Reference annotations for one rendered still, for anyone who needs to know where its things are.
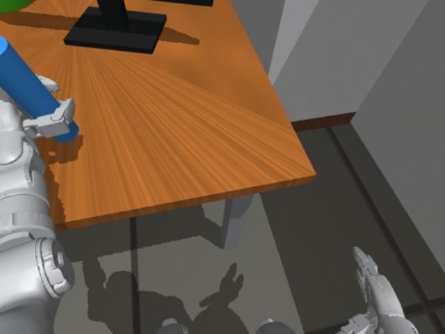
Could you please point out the right robot hand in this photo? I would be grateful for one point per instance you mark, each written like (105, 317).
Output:
(377, 292)

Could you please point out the left robot arm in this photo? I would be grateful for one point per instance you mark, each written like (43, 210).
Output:
(34, 270)

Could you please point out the table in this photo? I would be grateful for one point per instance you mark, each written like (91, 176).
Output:
(197, 121)

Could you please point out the left robot hand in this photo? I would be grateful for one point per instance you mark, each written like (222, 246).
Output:
(14, 118)

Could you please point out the right robot arm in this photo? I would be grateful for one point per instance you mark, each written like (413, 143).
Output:
(396, 325)

